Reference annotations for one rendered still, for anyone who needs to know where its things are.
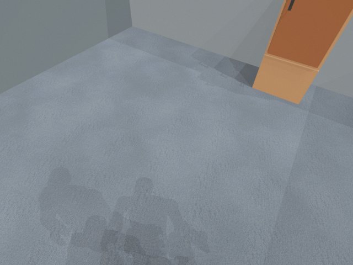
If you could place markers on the cupboard door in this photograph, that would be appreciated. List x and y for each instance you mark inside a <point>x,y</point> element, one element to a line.
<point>305,33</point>

